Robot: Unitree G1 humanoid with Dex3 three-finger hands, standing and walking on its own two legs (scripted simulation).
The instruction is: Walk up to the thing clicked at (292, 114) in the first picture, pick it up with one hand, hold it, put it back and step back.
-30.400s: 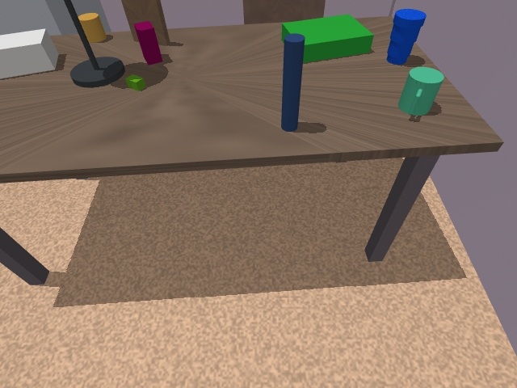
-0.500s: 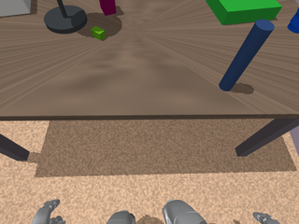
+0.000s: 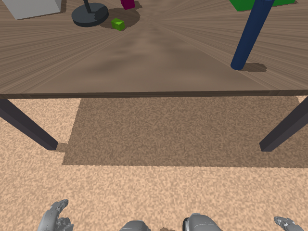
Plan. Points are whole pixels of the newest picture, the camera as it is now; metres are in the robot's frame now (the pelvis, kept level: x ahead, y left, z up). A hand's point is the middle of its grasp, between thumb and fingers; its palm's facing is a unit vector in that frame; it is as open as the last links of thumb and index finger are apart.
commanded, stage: step back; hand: right
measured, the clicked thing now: (249, 37) +0.63 -0.28 +0.08
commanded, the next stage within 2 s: none
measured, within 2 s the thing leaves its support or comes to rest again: neither
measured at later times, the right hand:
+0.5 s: hand out of the picture -0.03 -0.29 -0.14, palm faces +0.04 +0.92 -0.38, open 7.4 cm
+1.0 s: hand out of the picture -0.23 -0.26 -0.12, palm faces -0.04 +0.90 -0.42, open 7.4 cm
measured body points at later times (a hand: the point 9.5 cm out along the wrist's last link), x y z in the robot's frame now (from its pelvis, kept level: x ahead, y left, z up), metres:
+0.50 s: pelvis -0.16 -0.02 +0.00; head -0.11 -0.03 +0.44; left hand -0.07 +0.29 -0.12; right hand -0.04 -0.34 -0.12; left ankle -0.07 +0.12 -0.69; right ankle -0.16 -0.14 -0.72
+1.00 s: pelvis -0.32 +0.00 +0.01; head -0.26 +0.03 +0.45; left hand -0.20 +0.31 -0.12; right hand -0.23 -0.31 -0.09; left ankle -0.28 +0.12 -0.72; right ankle -0.37 -0.14 -0.64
